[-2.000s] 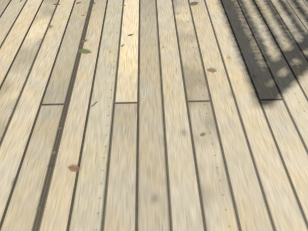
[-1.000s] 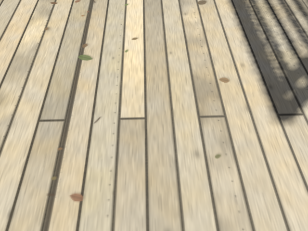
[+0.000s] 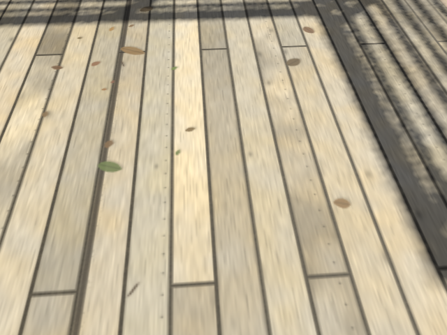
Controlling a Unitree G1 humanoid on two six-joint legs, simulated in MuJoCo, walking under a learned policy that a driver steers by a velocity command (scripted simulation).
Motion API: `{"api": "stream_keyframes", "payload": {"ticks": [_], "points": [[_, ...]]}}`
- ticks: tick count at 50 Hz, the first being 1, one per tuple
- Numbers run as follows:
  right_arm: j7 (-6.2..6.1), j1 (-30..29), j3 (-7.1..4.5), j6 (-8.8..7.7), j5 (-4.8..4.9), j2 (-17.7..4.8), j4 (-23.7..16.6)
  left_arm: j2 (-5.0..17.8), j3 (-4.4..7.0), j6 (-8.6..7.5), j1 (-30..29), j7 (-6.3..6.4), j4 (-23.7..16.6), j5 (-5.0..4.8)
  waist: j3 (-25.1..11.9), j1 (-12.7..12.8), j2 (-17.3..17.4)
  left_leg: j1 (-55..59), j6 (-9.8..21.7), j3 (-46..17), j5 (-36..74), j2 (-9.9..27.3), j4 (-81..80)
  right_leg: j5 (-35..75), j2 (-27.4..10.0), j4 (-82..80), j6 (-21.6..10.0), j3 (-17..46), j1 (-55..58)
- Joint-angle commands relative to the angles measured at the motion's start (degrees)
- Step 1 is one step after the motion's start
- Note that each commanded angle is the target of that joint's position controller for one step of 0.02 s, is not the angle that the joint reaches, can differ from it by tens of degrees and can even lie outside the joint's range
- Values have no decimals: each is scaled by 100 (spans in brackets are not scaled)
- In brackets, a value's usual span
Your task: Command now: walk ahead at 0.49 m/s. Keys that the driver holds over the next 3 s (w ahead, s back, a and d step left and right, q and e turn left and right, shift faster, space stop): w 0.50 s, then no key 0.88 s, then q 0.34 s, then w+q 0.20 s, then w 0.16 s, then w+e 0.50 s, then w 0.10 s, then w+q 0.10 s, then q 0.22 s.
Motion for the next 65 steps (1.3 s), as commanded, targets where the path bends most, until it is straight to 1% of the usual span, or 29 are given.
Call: {"api": "stream_keyframes", "payload": {"ticks": [1,5,7,8,9,10,11,12,13,15,20,25,30,32,34,35,36,37,38,39,40,41,45,48,51,52,53,56,65], "points": [[-61,67,-190,-18,46,-962,-177,203,-15,-95,-659,-67,-419,-51,575,10,510,-130,876,-823,268,1616,-613,134,121,-638,53,-158,-13],[-25,92,-280,117,68,-1115,-91,400,-4,-106,-676,-185,-498,-55,600,22,711,368,800,-767,334,1807,-214,-683,219,-1045,-224,-212,310],[-16,-77,-278,180,98,-1106,-91,582,93,-146,-31,-220,-328,-61,369,430,730,296,671,-677,1380,1770,459,-922,466,-1280,-442,-464,1274],[-9,-189,-222,206,90,-966,-125,838,246,-162,910,-201,-4,-39,-163,838,553,30,512,-379,2287,1428,1596,-912,652,-1343,-583,-576,2501],[9,-187,-99,211,-13,-696,-272,1342,399,-168,2011,-153,255,12,-1046,1149,-297,-1089,237,6,1305,1017,3590,-971,-308,-1380,-934,610,4241],[70,228,78,61,-41,-56,-398,1753,450,-165,2379,-192,400,32,-1525,804,-1790,-3467,-82,-224,-1952,-136,5508,-2012,-1420,-2268,-1821,3424,5981],[114,-55,-25,-98,77,-560,-336,1227,288,-213,2271,-206,342,15,-1532,940,-1174,-4196,22,-1081,-2149,82,6419,-2666,-1430,-2652,-1777,3944,5931],[120,-467,-92,-196,210,-835,-460,933,196,-265,1707,-200,174,45,-930,853,-816,-4509,178,-1054,-1607,435,6501,-2395,-1281,-2578,-1489,3089,5340],[78,-712,-91,-207,187,-850,-498,725,119,-270,1225,-208,56,73,-613,679,-332,-4259,212,-891,-1009,767,6265,-1892,-1069,-2666,-1331,2380,4564],[27,-779,-144,-88,73,-763,-490,383,0,-280,831,-232,45,163,-216,371,-281,-3631,201,-907,-363,1100,5629,-1228,-722,-3010,-1189,1577,3460],[19,-1145,-140,103,-5,-559,-615,672,41,-288,1351,-104,276,112,177,330,-83,-3929,-34,-791,437,1138,4424,-61,-602,-3404,-1261,846,3273],[106,-1994,-87,79,10,-403,-846,655,2,-226,1703,-9,381,68,381,547,-173,-3776,-124,-542,1699,915,2852,232,-312,-3507,-1030,195,3370],[241,-2608,16,21,-7,-279,-1021,646,-21,-65,1985,37,594,85,511,708,-251,-3100,-33,-260,1849,521,1819,1785,-271,-2878,-865,-208,3742],[291,-2464,-12,-10,-10,-443,-1012,701,2,-3,1877,58,624,78,387,561,-387,-2856,113,-325,1501,427,1625,2268,-415,-2463,-814,-96,4067],[282,-1619,-140,-59,-73,-783,-750,799,40,34,1556,81,573,44,-72,82,-454,-1880,322,-237,1546,182,1226,3040,-305,-1587,-622,-74,4290],[255,-1026,-231,-87,-141,-1061,-547,761,24,31,1601,63,544,68,-494,-120,-184,-836,461,-321,2996,341,1117,2694,33,-701,-409,-233,4006],[210,-340,-269,-78,-299,-1388,-408,505,-68,-7,1805,45,427,212,-1380,-119,542,1129,896,-1358,5632,1439,1854,371,458,920,-150,-352,2614],[214,-303,-149,-9,-265,-1188,-344,-160,-272,-36,2773,-19,672,118,-2363,230,1754,2503,2021,-2928,6583,2760,1824,-4137,1113,2644,149,-17,1316],[244,-314,-58,66,-125,-845,-394,361,-137,-35,2625,-46,799,-4,-2447,55,1094,2055,1907,-2972,5377,2447,1557,-4370,941,3082,165,674,1228],[224,-877,-39,103,-44,-811,-493,558,-70,1,2029,-28,611,-115,-1613,117,903,1276,1663,-2438,4178,2230,1253,-4078,720,3110,189,466,779],[193,-1344,20,128,-62,-676,-580,561,-50,80,1602,45,521,-77,-1008,231,475,371,1431,-2139,3173,1978,921,-3689,499,2827,227,273,766],[167,-1665,71,141,-102,-552,-626,553,-8,186,1394,123,473,0,-607,366,373,-506,1296,-1908,2525,1828,629,-3376,340,2449,258,247,1024],[102,-1912,59,215,-279,-622,-563,167,-67,407,1605,261,527,75,-470,646,904,-1799,1100,-1257,1394,1368,177,-2839,338,729,243,-6,2291],[31,-1864,54,288,-179,-711,-523,266,-58,477,1481,241,559,103,-571,642,860,-1909,964,-1278,-262,1346,-9,-1826,393,-182,154,-112,2815],[2,-1744,115,374,-76,-562,-400,311,-56,511,1330,187,573,253,-118,688,716,-2343,408,-1203,-2206,1053,-87,-1330,436,-1141,-51,-188,3251],[0,-1608,124,391,-85,-541,-342,424,-60,501,1246,192,509,270,158,607,540,-2335,185,-1136,-2339,906,71,-1493,206,-1600,-176,62,3076],[-18,-1372,79,414,-83,-599,-328,801,15,487,1100,215,516,199,414,308,16,-2127,32,-825,-2007,587,225,-2338,155,-1721,-320,128,2483],[-85,-1317,87,446,-118,-515,-267,436,-51,313,851,183,611,181,462,214,-539,-900,0,-516,-770,422,896,-2913,224,-2269,-145,194,1511],[-38,-1253,81,445,-80,-511,-21,400,-95,188,1117,160,782,105,29,361,72,-727,63,-443,670,461,1225,-1062,355,-1782,-123,11,2405]]}}
Next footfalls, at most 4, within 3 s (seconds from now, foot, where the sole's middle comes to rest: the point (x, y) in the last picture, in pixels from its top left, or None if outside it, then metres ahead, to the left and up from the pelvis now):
0.18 right None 0.26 -0.16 -0.79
0.70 left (206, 326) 0.57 0.05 -0.79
1.04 right None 0.51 -0.19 -0.79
2.34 right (245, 241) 0.86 -0.10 -0.79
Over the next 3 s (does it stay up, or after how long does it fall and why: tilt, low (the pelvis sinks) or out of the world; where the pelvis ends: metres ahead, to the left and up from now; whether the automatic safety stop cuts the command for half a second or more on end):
stays up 1.07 0.03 -0.01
